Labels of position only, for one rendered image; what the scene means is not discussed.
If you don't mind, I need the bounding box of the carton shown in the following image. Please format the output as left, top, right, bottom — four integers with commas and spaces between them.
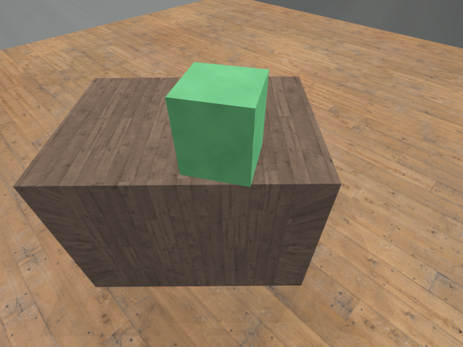
165, 62, 269, 187

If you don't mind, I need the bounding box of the pedestal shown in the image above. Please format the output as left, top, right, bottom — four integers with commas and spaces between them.
13, 77, 341, 287

